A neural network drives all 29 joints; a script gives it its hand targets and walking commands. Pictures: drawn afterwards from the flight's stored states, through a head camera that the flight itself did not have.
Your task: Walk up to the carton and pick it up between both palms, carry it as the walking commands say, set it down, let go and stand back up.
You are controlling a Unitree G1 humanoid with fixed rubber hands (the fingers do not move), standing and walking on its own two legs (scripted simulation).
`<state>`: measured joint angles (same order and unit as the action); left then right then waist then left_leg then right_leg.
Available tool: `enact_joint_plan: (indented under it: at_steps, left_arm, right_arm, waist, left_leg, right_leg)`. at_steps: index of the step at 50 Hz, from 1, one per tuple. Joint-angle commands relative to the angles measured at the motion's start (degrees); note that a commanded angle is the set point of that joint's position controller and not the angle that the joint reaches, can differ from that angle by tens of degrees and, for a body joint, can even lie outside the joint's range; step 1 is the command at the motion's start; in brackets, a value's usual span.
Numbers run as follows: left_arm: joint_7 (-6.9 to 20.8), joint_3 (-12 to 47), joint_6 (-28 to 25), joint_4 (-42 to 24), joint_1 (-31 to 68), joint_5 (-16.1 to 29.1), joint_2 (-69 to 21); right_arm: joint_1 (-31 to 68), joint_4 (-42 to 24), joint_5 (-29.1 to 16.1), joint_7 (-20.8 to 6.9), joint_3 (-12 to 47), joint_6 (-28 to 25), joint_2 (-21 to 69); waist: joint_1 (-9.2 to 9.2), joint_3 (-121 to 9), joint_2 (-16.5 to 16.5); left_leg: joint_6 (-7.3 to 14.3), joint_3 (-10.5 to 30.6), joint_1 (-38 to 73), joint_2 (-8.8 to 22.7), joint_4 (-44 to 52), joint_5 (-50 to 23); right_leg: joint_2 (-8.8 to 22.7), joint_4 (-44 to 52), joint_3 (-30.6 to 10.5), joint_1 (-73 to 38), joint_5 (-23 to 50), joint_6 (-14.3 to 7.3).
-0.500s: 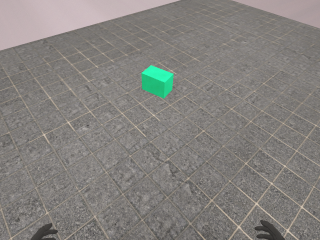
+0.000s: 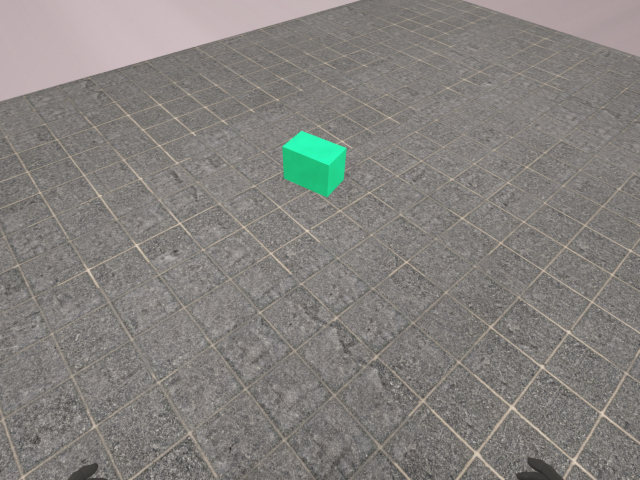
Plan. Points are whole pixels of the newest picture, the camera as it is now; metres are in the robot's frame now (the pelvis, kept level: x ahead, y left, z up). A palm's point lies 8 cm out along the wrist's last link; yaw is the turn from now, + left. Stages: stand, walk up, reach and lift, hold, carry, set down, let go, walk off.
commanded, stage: stand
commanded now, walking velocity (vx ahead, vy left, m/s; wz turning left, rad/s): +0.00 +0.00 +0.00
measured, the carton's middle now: (314, 163) +1.58 -0.03 -0.69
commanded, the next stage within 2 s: walk up in 0.42 s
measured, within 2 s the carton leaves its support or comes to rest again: neither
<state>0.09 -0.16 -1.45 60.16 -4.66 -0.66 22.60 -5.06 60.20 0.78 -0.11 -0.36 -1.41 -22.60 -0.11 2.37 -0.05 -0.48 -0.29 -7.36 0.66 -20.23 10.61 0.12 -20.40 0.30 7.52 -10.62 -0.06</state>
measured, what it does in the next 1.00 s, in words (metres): walks ahead: right foot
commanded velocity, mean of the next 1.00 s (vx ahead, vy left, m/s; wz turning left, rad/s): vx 0.00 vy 0.00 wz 0.00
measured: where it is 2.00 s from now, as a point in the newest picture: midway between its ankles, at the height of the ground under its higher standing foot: (328, 371)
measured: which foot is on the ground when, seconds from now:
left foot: down 0.00-0.86, up 0.88-1.00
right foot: down 0.00-0.68, up 0.70-0.82, down 0.84-1.00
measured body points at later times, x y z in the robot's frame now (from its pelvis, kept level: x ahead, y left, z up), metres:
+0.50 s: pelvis +0.01 +0.00 +0.00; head +0.01 +0.00 +0.45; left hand +0.12 +0.32 -0.11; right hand +0.11 -0.32 -0.11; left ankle +0.01 +0.12 -0.75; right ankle +0.01 -0.12 -0.75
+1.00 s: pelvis +0.10 -0.05 -0.01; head +0.09 -0.07 +0.44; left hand +0.19 +0.31 -0.07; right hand +0.19 -0.40 -0.10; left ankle +0.11 +0.10 -0.69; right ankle +0.08 -0.15 -0.75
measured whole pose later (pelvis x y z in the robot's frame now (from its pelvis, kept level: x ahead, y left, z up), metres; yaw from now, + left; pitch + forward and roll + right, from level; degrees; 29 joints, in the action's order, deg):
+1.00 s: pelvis +0.10 -0.05 -0.01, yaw -2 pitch -2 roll -1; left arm 3.2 -5.3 -6.0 48.4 -17.2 -0.8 27.9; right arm -13.7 49.5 1.2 -4.3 -4.6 -3.4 -29.3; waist 1.1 -0.1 -4.3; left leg 0.7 4.3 -25.7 2.8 -57.3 18.1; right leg -1.1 -24.7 5.7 8.4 -15.0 -2.1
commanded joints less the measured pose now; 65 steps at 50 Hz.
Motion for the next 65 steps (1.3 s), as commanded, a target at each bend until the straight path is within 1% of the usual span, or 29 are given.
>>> enact_joint_plan:
  at_steps: [1, 30, 31, 32, 33, 34, 35, 36, 37, 39, 40, 41, 42, 43, 44, 45, 46, 47, 49, 50, 54, 56, 58, 60, 61, 62, 63, 64, 65]
  left_arm:
    - [-0.26, -1.74, -0.52, -2.37, 2.47, 0.03, 9.93]
    - [-0.4, -1.77, -0.29, -1.96, 2.28, 0.1, 10.14]
    - [1.77, -5.45, -1.36, -6.37, -1.79, -0.87, 16.97]
    - [2.56, -5.88, -1.68, -7.21, -0.2, -1.32, 16.84]
    - [3.0, -6.09, -1.84, -8.92, 1.12, -1.3, 15.08]
    - [3.38, -5.81, -1.87, -10.75, 2.95, -1.25, 13.07]
    - [3.65, -5.49, -2.0, -12.13, 3.97, -1.25, 11.69]
    - [3.98, -5.72, -2.34, -13.42, 5.01, -1.37, 13.08]
    - [4.55, -5.92, -2.58, -14.17, 4.42, -0.94, 14.08]
    - [5.56, -6.25, -2.77, -13.3, 0.08, -0.73, 13.9]
    - [5.75, -6.63, -2.79, -12.43, -2.5, -0.92, 13.94]
    - [5.78, -7.11, -2.93, -11.06, -6.28, -0.99, 13.58]
    - [5.37, -7.7, -3.28, -9.45, -11.95, -1.05, 14.27]
    - [4.44, -8.8, -3.8, -7.69, -20.77, -1.18, 17.06]
    - [3.61, -10.57, -4.52, -9.02, -26.66, -1.67, 25.07]
    - [3.14, -9.58, -4.9, -12.31, -17.59, -0.87, 24.42]
    - [2.85, -9.12, -5.08, -13.94, -14.09, -0.45, 22.4]
    - [2.62, -8.57, -5.17, -14.91, -11.46, 0.02, 19.94]
    - [2.34, -7.99, -5.51, -15.74, -10.23, 0.26, 17.34]
    - [2.51, -7.86, -5.77, -15.89, -11.53, 0.46, 17.07]
    - [2.6, -7.91, -5.71, -17.71, -14.2, 0.65, 17.65]
    - [2.51, -7.69, -5.47, -18.51, -15.32, 0.53, 17.85]
    - [2.32, -7.5, -5.23, -19.2, -15.54, 0.44, 18.23]
    - [2.06, -7.27, -5.01, -19.85, -14.96, 0.42, 18.7]
    - [1.87, -7.02, -4.89, -20.2, -14.8, 0.62, 18.81]
    - [1.69, -6.34, -4.58, -20.51, -15.71, 1.04, 17.72]
    - [1.53, -4.95, -4.25, -21.06, -18.29, 1.34, 14.31]
    - [1.69, -4.17, -4.52, -23.45, -20.44, 2.12, 11.14]
    - [1.27, -5.18, -4.37, -22.46, -19.93, 1.52, 15.79]
  right_arm:
    - [2.31, -2.37, -0.03, 0.26, -1.75, -0.51, -9.89]
    - [2.11, -1.87, -0.11, 0.4, -1.76, -0.23, -10.17]
    - [-2.17, -5.3, 0.92, -1.27, -5.92, -1.6, -17.2]
    - [-2.8, -5.56, 1.33, -1.94, -6.64, -2.0, -17.44]
    - [-4.22, -6.15, 1.37, -2.13, -7.09, -2.17, -16.82]
    - [-5.89, -6.51, 1.43, -2.17, -7.63, -2.39, -16.91]
    - [-6.93, -7.19, 1.59, -2.19, -8.56, -2.71, -18.53]
    - [-8.09, -8.44, 1.93, -2.23, -9.1, -3.05, -19.41]
    - [-6.89, -10.0, 1.63, -2.31, -9.12, -3.33, -19.61]
    - [-2.44, -12.23, 1.72, -3.05, -8.84, -3.27, -19.51]
    - [-0.78, -13.07, 1.84, -3.44, -8.66, -3.02, -19.05]
    - [0.58, -13.61, 1.85, -3.63, -8.53, -2.66, -18.51]
    - [1.06, -14.32, 1.87, -3.65, -7.96, -2.31, -16.74]
    - [0.5, -15.39, 1.87, -3.6, -6.52, -2.19, -13.27]
    - [3.85, -18.93, 1.04, -3.64, -4.55, -2.83, -9.83]
    - [2.47, -17.71, 0.16, -3.13, -4.99, -2.32, -13.04]
    - [-0.76, -16.31, -0.13, -3.26, -5.66, -2.78, -15.89]
    - [-3.78, -15.21, 0.04, -3.57, -6.04, -3.11, -17.48]
    - [-6.82, -14.15, 0.12, -4.32, -6.25, -2.98, -16.8]
    - [-6.35, -14.79, 0.25, -4.94, -6.28, -2.68, -15.68]
    - [-0.22, -18.81, 0.66, -6.13, -5.52, -1.85, -12.83]
    - [1.77, -20.15, 0.49, -6.34, -5.56, -1.79, -11.89]
    - [2.82, -21.11, 0.14, -6.34, -5.77, -1.8, -11.59]
    - [1.57, -21.55, 0.28, -6.08, -6.23, -1.85, -11.87]
    - [-1.4, -21.17, 0.6, -5.75, -6.63, -1.97, -12.22]
    - [-7.42, -20.03, 1.49, -5.19, -7.4, -2.34, -13.25]
    - [-15.97, -18.59, 2.6, -4.51, -9.02, -2.82, -15.91]
    - [-19.78, -20.24, 2.44, -3.62, -10.59, -3.09, -20.98]
    - [-16.7, -21.61, -0.58, -3.29, -10.88, -3.31, -21.71]
  waist:
    - [0.02, -3.09, 0.01]
    - [0.01, -3.46, 0.03]
    - [-0.4, -9.81, -0.29]
    - [-1.08, -5.32, -1.46]
    - [-1.78, -1.39, -2.09]
    - [-2.61, 1.94, -4.27]
    - [-3.29, 3.16, -9.52]
    - [-4.59, 3.36, -9.45]
    - [-3.83, 2.63, -7.19]
    - [-0.66, 1.81, -9.08]
    - [0.86, 1.52, -9.49]
    - [3.18, 1.02, -7.92]
    - [6.07, 0.12, -3.21]
    - [10.05, -1.86, 7.91]
    - [13.35, -0.74, 23.57]
    - [7.5, 2.27, 5.3]
    - [4.21, 3.02, 0.26]
    - [2.42, 2.9, -0.44]
    - [1.65, 2.92, 2.95]
    - [1.83, 3.59, 4.42]
    - [3.13, 3.81, 6.26]
    - [3.47, 3.11, 6.59]
    - [3.05, 3.11, 6.43]
    - [1.66, 2.84, 5.9]
    - [0.07, 1.32, 4.94]
    - [-2.73, -2.28, 1.06]
    - [-5.58, -8.46, -5.07]
    - [-6.71, -14.13, -15.69]
    - [-5.57, -14.3, -6.45]
  left_leg:
    - [2.05, 5.53, 0.34, 6.59, 3.54, -4.58]
    - [1.9, 5.34, 1.63, 6.89, 4.02, -7.43]
    - [5.78, 5.35, 4.08, 5.99, -1.21, 22.73]
    - [7.22, 8.88, -0.03, 7.87, -1.55, 30.32]
    - [8.52, 12.7, -0.34, 10.32, 0.74, 31.59]
    - [10.31, 16.56, 3.2, 13.63, 4.82, 32.2]
    - [12.92, 22.0, 6.61, 18.53, 9.73, 31.67]
    - [15.75, 25.11, 6.68, 21.39, 11.8, 32.06]
    - [15.97, 24.62, 5.93, 21.95, 12.23, 32.01]
    - [13.75, 16.69, 0.18, 18.65, 11.09, 28.67]
    - [12.08, 12.25, -4.6, 15.84, 9.86, 25.77]
    - [10.37, 7.06, -10.76, 12.71, 5.97, 25.18]
    - [8.49, 2.49, -19.28, 9.44, -1.98, 27.08]
    - [6.26, -2.67, -30.88, 4.62, -19.17, 28.57]
    - [3.8, -0.63, -44.58, -4.28, -41.27, 26.0]
    - [3.23, 11.27, -44.92, 0.13, -46.27, 17.88]
    - [3.2, 11.2, -40.92, 2.64, -45.14, 12.41]
    - [2.29, 10.26, -36.71, 4.6, -42.06, 8.22]
    - [0.18, 7.44, -30.71, 5.51, -36.97, 4.81]
    - [-0.58, 5.93, -29.11, 5.52, -33.13, 3.52]
    - [-0.14, 0.02, -24.65, 5.22, -19.64, -2.82]
    - [0.85, -1.53, -20.9, 4.43, -15.58, -4.88]
    - [1.85, -1.97, -17.66, 3.88, -13.81, -5.35]
    - [3.1, -3.01, -13.97, 2.47, -11.85, -2.43]
    - [3.78, -4.2, -9.29, 0.72, -10.06, -0.37]
    - [4.96, -5.44, -0.22, -1.14, -6.87, 0.86]
    - [8.16, 0.4, 13.26, 3.03, -6.36, 4.59]
    - [14.6, 29.56, 23.67, 20.13, -0.37, 19.76]
    - [17.08, 35.99, 15.77, 24.22, 4.83, 24.82]
  right_leg:
    - [6.92, 3.8, -5.77, 0.1, 4.66, -1.66]
    - [7.22, 4.28, -5.49, -1.22, 7.66, -1.54]
    - [4.49, -0.33, -6.65, 1.0, -20.86, -4.42]
    - [5.03, -4.85, -8.06, 7.55, -28.08, -5.49]
    - [4.68, -8.89, -7.82, 14.78, -26.97, -5.59]
    - [3.05, -12.64, -4.46, 23.09, -21.56, -4.61]
    - [1.31, -19.56, 0.28, 28.45, -13.18, -3.0]
    - [3.7, -24.33, -2.72, 31.85, -15.94, -1.64]
    - [5.4, -24.42, -4.83, 31.21, -16.32, -1.19]
    - [5.54, -18.35, -2.3, 21.88, -15.89, -1.66]
    - [3.74, -15.48, 0.74, 14.6, -12.91, -1.74]
    - [1.64, -10.88, 4.06, 4.97, -8.26, -1.74]
    - [-0.94, -8.28, 6.84, -6.66, -5.66, -1.84]
    - [1.13, -3.4, 0.74, -19.2, -14.66, -3.36]
    - [19.26, 12.85, -36.02, -18.86, -38.67, -9.66]
    - [25.25, 14.89, -40.52, -12.8, -40.5, -12.62]
    - [23.27, 13.3, -33.74, -9.08, -35.98, -12.91]
    - [18.86, 12.41, -24.67, -6.78, -27.48, -11.29]
    - [14.9, 12.8, -13.32, -3.26, -11.87, -10.11]
    - [14.13, 13.19, -9.82, -2.08, -6.39, -10.11]
    - [11.1, 11.26, -3.27, -1.65, 4.43, -8.6]
    - [11.45, 10.18, -2.48, -1.2, 6.43, -8.51]
    - [12.85, 9.33, -2.84, -0.45, 7.25, -9.74]
    - [13.89, 6.16, -2.9, -0.56, 11.86, -10.3]
    - [13.52, 0.92, -2.02, -0.28, 17.16, -9.9]
    - [10.78, -10.78, 1.32, 2.07, 20.71, -8.78]
    - [7.14, -27.44, 4.01, 10.65, 16.33, -6.54]
    - [-1.89, -47.11, 4.17, 28.63, -8.89, -3.14]
    - [-0.44, -52.54, -6.36, 29.89, -16.26, -3.68]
